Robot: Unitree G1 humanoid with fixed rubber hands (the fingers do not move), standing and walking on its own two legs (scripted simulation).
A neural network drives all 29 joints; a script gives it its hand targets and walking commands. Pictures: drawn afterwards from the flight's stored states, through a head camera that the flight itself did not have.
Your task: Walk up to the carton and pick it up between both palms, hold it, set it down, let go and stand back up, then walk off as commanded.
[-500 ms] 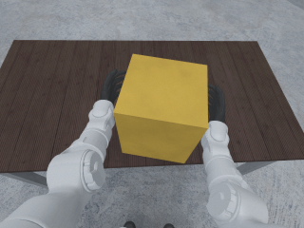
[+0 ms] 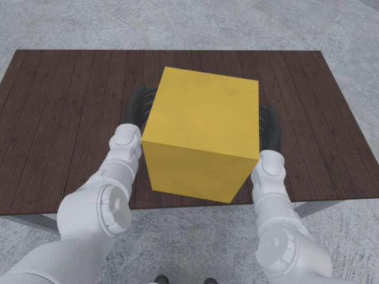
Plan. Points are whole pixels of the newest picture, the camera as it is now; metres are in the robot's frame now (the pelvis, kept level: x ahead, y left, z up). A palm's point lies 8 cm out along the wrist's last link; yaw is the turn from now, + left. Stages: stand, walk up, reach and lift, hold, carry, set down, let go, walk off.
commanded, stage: set down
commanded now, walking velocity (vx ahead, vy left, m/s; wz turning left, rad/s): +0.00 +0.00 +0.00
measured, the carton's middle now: (200, 140) +0.42 -0.03 -0.03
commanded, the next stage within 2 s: none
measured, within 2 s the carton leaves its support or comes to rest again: rests again in 0.14 s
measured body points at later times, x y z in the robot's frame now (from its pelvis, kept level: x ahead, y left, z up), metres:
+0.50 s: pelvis +0.00 +0.00 +0.00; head +0.10 +0.02 +0.44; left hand +0.46 +0.12 +0.02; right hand +0.39 -0.17 +0.00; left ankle -0.01 +0.10 -0.74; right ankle -0.03 -0.12 -0.74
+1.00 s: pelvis -0.02 +0.03 -0.02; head +0.09 +0.07 +0.42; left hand +0.44 +0.15 -0.02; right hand +0.37 -0.17 -0.02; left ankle -0.01 +0.10 -0.74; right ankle -0.03 -0.12 -0.74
